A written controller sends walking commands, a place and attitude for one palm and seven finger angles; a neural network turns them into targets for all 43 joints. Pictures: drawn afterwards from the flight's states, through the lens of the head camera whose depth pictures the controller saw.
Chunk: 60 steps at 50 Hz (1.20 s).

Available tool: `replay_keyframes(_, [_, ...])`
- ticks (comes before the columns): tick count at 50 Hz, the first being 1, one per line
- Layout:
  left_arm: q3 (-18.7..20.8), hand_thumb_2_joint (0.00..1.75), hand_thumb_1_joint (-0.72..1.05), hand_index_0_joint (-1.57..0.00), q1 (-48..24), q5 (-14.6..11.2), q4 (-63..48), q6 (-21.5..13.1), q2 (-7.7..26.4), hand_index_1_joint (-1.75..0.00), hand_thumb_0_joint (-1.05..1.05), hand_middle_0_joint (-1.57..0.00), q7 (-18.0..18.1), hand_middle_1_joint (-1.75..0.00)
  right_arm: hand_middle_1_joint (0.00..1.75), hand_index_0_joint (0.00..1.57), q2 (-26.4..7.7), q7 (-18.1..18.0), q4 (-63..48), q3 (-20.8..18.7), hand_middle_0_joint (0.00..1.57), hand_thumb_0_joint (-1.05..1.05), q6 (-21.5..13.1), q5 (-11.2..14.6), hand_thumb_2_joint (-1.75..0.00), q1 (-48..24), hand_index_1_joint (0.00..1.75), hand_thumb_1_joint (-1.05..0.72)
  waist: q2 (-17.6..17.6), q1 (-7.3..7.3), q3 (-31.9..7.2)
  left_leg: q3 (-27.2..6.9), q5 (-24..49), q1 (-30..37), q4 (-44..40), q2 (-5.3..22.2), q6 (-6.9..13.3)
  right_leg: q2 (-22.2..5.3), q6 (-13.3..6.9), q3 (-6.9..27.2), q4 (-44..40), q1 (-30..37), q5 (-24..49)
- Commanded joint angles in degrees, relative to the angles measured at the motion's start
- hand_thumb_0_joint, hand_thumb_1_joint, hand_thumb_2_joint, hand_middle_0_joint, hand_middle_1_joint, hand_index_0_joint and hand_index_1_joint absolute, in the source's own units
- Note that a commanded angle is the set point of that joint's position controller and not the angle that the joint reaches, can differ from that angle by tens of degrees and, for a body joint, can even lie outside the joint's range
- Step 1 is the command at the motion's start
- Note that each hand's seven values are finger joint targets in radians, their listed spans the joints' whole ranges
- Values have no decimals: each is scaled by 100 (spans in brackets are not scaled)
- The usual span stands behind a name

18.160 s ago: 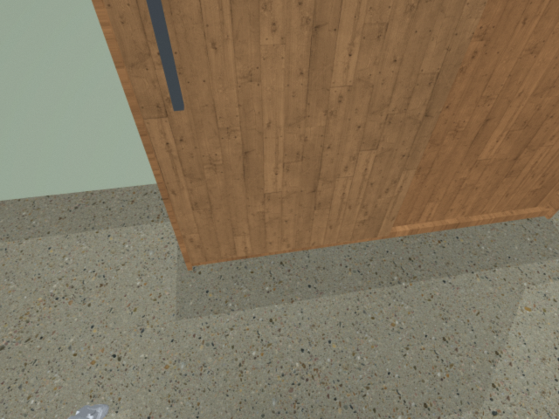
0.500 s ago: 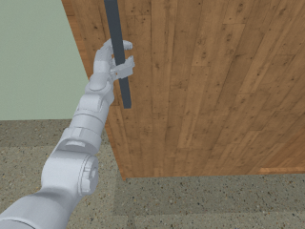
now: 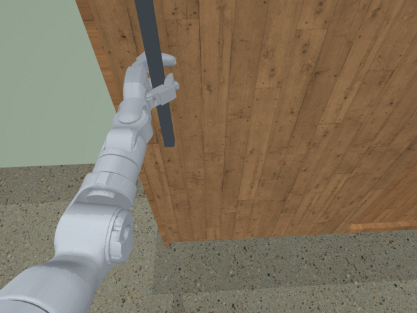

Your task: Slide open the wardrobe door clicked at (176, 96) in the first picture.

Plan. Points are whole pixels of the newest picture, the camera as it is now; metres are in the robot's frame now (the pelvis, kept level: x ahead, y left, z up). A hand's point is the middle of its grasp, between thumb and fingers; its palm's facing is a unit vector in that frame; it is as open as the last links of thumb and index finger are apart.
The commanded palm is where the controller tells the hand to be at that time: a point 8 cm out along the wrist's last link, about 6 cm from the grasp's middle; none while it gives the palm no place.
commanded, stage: grip the handle and tug to test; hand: left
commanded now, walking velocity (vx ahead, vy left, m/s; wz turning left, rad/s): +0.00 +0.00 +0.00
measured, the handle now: (160, 80) +0.52 +0.09 +0.19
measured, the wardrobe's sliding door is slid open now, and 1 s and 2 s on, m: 0.00 0.00 0.00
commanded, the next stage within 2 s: tug the door sideways, standing still in 0.26 s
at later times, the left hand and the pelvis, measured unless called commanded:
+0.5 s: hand (170, 88) +0.47 +0.07 +0.20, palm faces +0.03 -1.00 +0.02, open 5.5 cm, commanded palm +0.45 +0.10 +0.20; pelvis +0.04 -0.01 +0.00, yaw +1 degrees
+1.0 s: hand (171, 89) +0.47 +0.07 +0.20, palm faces +0.07 -1.00 -0.03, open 5.5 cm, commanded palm +0.45 +0.06 +0.20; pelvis +0.02 -0.01 +0.00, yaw +5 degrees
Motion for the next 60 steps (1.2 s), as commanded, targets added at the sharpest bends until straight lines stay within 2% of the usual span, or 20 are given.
replay_keyframes(1, [244, 90, 90, -45, -2519, -77, -1750, -391, 1070, -140, 0, -45, -97, -140, 30, 20, -702, -40, -768, -268, 20, 0, -267, 53, -90, -173, 30, -90, -587, 253, -2053, -121, 1582, 989, -168, -146, 181, 143, -102, -55, -222, 767, 2128])
replay_keyframes(2, [285, 90, 90, -45, -2302, -71, -1744, -356, 1100, -140, 0, -45, -89, -140, 30, 20, -711, -48, -786, -275, 20, 0, -238, 36, -90, -159, 30, -90, -698, 286, -2023, -127, 1622, 972, -202, -137, 188, 133, -95, -76, -239, 880, 2158])
replay_keyframes(6, [128, 90, 90, -45, -1816, -98, -2651, -181, 874, -140, 0, -45, -133, -140, 30, 20, -653, 0, -975, -274, 20, 0, -219, 76, -90, -394, 30, -90, -342, 412, -2187, -53, 2023, 1189, -212, -131, 161, 152, -129, -83, -196, 1060, 2562])
replay_keyframes(8, [185, 90, 90, -45, -1458, -110, -2955, -50, 904, -140, 0, -45, -111, -140, 30, 20, -657, 2, -1043, -286, 20, 0, -174, 79, -90, -464, 30, -90, -392, 475, -2204, -43, 2277, 1249, -218, -115, 169, 153, -130, -94, -187, 1200, 2801])
replay_keyframes(11, [-44, 90, 90, -45, -1114, -143, -3449, 239, 565, -140, 0, -45, -104, -140, 30, 20, -626, 32, -1119, -294, 20, 0, -125, 79, -90, -567, 30, -90, -391, 470, -2189, -26, 2609, 1405, -185, -107, 159, 167, -119, -128, -176, 1218, 3088])
replay_keyframes(17, [24, 90, 90, -45, -570, -146, -4158, 765, 611, -140, 0, -45, -44, -140, 30, 20, -624, 17, -1215, -301, 20, 0, 82, 43, -90, -699, 30, -90, -486, 557, -2328, -7, 3321, 1587, -156, -118, 151, 130, -104, -154, -149, 1602, 3791])
replay_keyframes(18, [-127, 90, 90, -45, -502, -153, -4342, 841, 441, -140, 0, -45, -63, -140, 30, 20, -598, 23, -1255, -285, 20, 0, 98, 49, -90, -775, 30, -90, -452, 519, -2317, 7, 3425, 1629, -133, -125, 165, 129, -89, -151, -126, 1557, 3965])
replay_keyframes(19, [-146, 90, 90, -45, -833, -127, -4292, 924, 498, -140, 0, -45, -36, -140, 30, 20, -605, 6, -1189, -278, 20, 0, 138, 47, -90, -746, 30, -90, -498, 440, -2241, -3, 3383, 1631, -118, -130, 161, 129, -81, -153, -148, 1479, 3965])
replay_keyframes(22, [-516, 90, 90, -45, -1730, -55, -4065, 1109, 142, -140, 0, -45, 83, -140, 30, 20, -589, -48, -1049, -286, 20, 0, 194, 8, -90, -657, 30, -90, -463, 157, -1990, -80, 3337, 1736, -9, -145, 183, 142, -63, -164, -190, 1116, 3793])
replay_keyframes(25, [-736, 90, 90, -45, -2108, -24, -3837, 1179, -208, -140, 0, -45, 193, -140, 30, 20, -530, -47, -924, -284, 20, 0, 196, -31, -90, -595, 30, -90, -341, 56, -2081, -154, 3437, 1803, 131, -183, 184, 145, -65, -172, -91, 852, 3816])
replay_keyframes(30, [-1173, 90, 90, -45, -2484, -64, -3585, 946, -701, -140, 0, -45, 147, -140, 30, 20, -485, -10, -844, -284, 20, 0, 160, -71, -90, -584, 30, -90, -378, -36, -2291, -283, 3650, 2005, 255, -193, 182, 123, -71, -190, 16, 699, 3768])
replay_keyframes(32, [-1256, 90, 90, -45, -2570, -97, -3428, 799, -796, -140, 0, -45, 115, -140, 30, 20, -507, 2, -829, -292, 20, 0, 136, -90, -90, -567, 30, -90, -606, -70, -2296, -323, 3584, 1965, 257, -203, 205, 128, -62, -210, 22, 717, 3719])
replay_keyframes(35, [-1477, 90, 90, -45, -2907, -99, -3292, 605, -1000, -140, 0, -45, 49, -140, 30, 20, -470, 43, -778, -273, 20, 0, 77, -69, -90, -585, 30, -90, -345, -110, -2301, -364, 3475, 2042, 294, -203, 184, 131, -85, -204, 60, 527, 3524])
replay_keyframes(37, [-1551, 90, 90, -45, -2858, -124, -2955, 530, -1110, -140, 0, -45, 42, -140, 30, 20, -480, 70, -753, -268, 20, 0, 53, -69, -90, -557, 30, -90, -490, -114, -2205, -400, 3295, 1934, 291, -207, 190, 143, -86, -221, 56, 472, 3350])
replay_keyframes(44, [-1916, 90, 90, -45, -3464, -168, -2704, 191, -1525, -140, 0, -45, 68, -140, 30, 20, -474, 172, -612, -277, 20, 0, -143, -55, -90, -446, 30, -90, -197, -219, -2340, -530, 2945, 2016, 349, -184, 135, 181, -105, -243, 123, 52, 2831])
replay_keyframes(45, [-1968, 90, 90, -45, -3458, -183, -2518, 174, -1624, -140, 0, -45, 75, -140, 30, 20, -468, 184, -565, -270, 20, 0, -172, -63, -90, -398, 30, -90, -320, -234, -2278, -551, 2832, 1950, 336, -180, 124, 192, -106, -272, 130, 11, 2737])
replay_keyframes(51, [-1951, 90, 90, -45, -3637, -202, -2123, -8, -1653, -140, 0, -45, 131, -140, 30, 20, -512, 216, -423, -275, 20, 0, -360, -58, -90, -252, 30, -90, -280, -247, -2160, -593, 2208, 1761, 269, -179, 80, 214, -120, -283, 122, -217, 2174])
replay_keyframes(52, [-1950, 90, 90, -45, -3589, -188, -2001, -36, -1611, -140, 0, -45, 147, -140, 30, 20, -539, 207, -386, -290, 20, 0, -362, -61, -90, -214, 30, -90, -456, -247, -2119, -607, 2163, 1692, 255, -166, 90, 205, -121, -284, 103, -149, 2130])
replay_keyframes(55, [-1950, 90, 90, -45, -3713, -195, -1935, -79, -1664, -140, 0, -45, 165, -140, 30, 20, -523, 208, -345, -283, 20, 0, -457, -47, -90, -183, 30, -90, -197, -267, -2131, -603, 2051, 1729, 270, -157, 59, 212, -123, -273, 131, -340, 1983])
replay_keyframes(60, [-1948, 90, 90, -45, -3803, -181, -1809, -135, -1670, -140, 0, -45, 207, -140, 30, 20, -542, 216, -306, -287, 20, 0, -559, -42, -90, -113, 30, -90, -172, -264, -2093, -626, 1885, 1677, 255, -135, 24, 217, -128, -274, 149, -458, 1745])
